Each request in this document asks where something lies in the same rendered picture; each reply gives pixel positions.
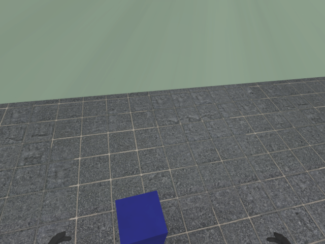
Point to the right robot hand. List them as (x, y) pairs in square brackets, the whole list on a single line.
[(279, 239)]

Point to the carton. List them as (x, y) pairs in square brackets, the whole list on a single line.
[(141, 220)]

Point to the left robot hand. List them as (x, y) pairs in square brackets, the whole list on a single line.
[(60, 237)]

